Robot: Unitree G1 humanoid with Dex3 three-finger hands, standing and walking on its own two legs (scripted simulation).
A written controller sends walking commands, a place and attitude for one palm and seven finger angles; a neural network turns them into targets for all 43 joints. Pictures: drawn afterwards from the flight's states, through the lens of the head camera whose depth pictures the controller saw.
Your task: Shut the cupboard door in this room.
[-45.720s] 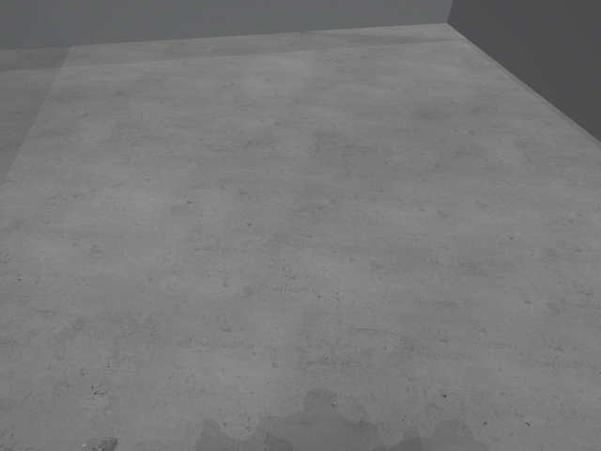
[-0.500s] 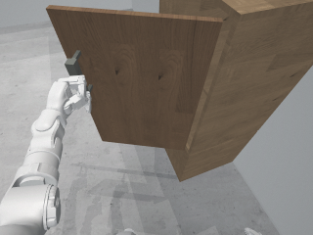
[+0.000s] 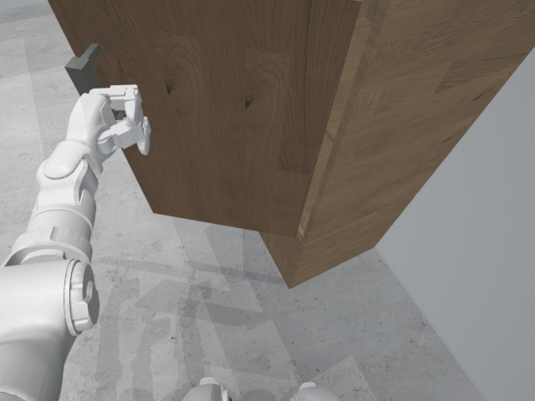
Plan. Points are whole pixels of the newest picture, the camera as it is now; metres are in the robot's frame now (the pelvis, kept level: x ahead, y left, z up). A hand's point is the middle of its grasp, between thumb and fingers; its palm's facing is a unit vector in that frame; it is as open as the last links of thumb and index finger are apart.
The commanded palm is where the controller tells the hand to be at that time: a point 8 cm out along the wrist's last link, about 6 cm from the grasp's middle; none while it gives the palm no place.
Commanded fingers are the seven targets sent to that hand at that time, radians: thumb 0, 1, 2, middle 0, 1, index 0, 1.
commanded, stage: push the door shut along its arc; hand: left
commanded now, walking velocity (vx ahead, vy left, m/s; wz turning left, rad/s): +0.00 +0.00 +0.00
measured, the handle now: (104, 95) +0.56 +0.22 +0.12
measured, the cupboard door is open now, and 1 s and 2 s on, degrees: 54 40 40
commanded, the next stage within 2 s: pull the fist back off the door in 0.72 s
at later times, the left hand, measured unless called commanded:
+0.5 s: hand (166, 102) +0.54 +0.12 +0.12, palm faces -0.32 -0.95 +0.00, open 3.1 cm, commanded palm +0.55 +0.16 +0.12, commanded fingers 0.00 0.90 0.90 -1.30 -1.50 -1.30 -1.50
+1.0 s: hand (181, 84) +0.58 +0.11 +0.11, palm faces +0.08 -1.00 +0.05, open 3.1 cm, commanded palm +0.55 +0.13 +0.12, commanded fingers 0.00 0.90 0.90 -1.30 -1.50 -1.30 -1.50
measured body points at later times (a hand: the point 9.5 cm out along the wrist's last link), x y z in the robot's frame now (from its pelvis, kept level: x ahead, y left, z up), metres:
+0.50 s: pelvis +0.00 +0.00 -0.01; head +0.13 +0.00 +0.42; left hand +0.55 +0.18 +0.12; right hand -0.03 -0.28 -0.12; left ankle +0.03 +0.10 -0.70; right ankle -0.01 -0.12 -0.70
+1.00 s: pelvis +0.00 +0.00 -0.03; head +0.14 +0.02 +0.40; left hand +0.57 +0.16 +0.11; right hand -0.02 -0.26 -0.13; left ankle +0.03 +0.10 -0.70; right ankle -0.01 -0.12 -0.70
